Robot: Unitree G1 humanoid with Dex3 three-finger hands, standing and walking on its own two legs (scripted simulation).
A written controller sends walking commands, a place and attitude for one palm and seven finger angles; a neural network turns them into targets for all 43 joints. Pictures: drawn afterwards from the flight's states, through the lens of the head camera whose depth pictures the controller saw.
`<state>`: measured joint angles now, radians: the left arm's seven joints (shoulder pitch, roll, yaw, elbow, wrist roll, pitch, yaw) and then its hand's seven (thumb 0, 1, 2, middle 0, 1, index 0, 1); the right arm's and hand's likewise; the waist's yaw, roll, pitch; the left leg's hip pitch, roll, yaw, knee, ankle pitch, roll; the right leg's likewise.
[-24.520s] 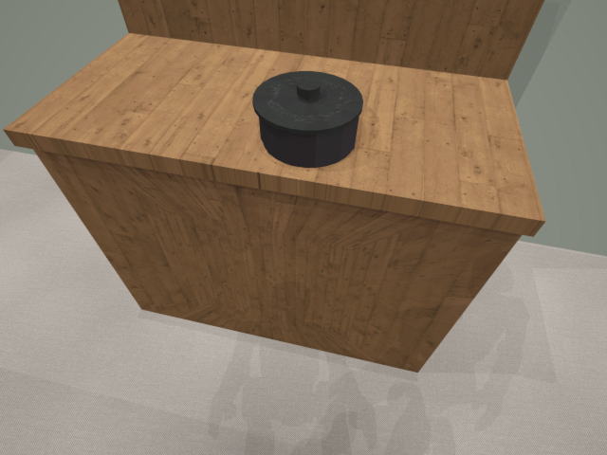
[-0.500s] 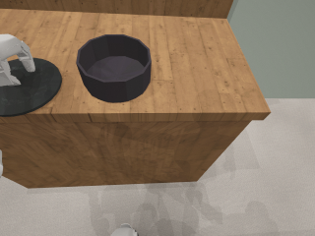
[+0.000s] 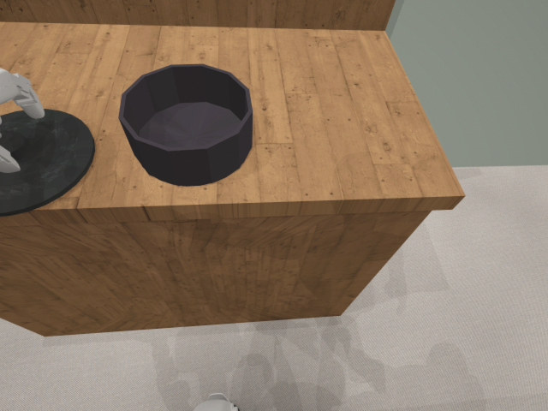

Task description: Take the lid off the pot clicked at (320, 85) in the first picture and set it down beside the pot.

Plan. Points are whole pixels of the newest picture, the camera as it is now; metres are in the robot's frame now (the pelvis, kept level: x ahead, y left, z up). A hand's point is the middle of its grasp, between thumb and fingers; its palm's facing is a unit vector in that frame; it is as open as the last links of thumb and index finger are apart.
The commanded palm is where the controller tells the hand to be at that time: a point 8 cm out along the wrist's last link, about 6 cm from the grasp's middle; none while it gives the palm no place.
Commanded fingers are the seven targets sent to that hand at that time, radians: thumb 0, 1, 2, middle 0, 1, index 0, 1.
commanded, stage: open the fingers wide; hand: left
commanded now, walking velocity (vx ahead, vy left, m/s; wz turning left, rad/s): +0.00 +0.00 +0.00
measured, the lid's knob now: (11, 146) +0.47 +0.35 +0.10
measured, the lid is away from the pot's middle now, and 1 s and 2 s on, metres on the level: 0.25 0.25 0.25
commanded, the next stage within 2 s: raise the empty hand in 0.02 s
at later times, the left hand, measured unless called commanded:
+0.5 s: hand out of the picture +0.46 +0.36 +0.16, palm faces -0.35 -0.12 -0.93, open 11.1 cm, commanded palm +0.48 +0.35 +0.24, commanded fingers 0.00 -0.10 0.82 -0.43 -0.71 -0.43 -0.71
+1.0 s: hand out of the picture +0.46 +0.36 +0.22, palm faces -0.29 -0.10 -0.95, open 11.1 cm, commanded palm +0.48 +0.35 +0.29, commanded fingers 0.00 -0.10 0.82 -0.43 -0.71 -0.43 -0.71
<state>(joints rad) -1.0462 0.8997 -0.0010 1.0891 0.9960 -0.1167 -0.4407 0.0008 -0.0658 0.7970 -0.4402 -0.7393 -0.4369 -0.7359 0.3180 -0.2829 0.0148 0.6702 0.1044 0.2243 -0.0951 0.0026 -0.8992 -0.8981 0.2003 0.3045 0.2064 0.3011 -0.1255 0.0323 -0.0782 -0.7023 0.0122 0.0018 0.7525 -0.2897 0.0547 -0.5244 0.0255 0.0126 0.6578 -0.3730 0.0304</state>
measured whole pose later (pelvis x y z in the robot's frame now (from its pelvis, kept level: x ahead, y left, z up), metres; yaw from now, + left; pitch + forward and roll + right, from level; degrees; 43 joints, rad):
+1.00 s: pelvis +0.00 +0.01 +0.01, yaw +1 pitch +12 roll -4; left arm -1.25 0.92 -0.11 1.08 1.01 -0.02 -0.52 0.00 -0.09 0.82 -0.45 -0.71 -0.44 -0.71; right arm 0.30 -0.29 0.03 0.66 0.11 0.21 -0.07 0.00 -0.90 -0.90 0.20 0.30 0.21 0.30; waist -0.12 0.04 -0.07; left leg -0.63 -0.01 0.00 0.69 -0.26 0.07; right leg -0.44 0.01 0.00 0.58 -0.34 0.02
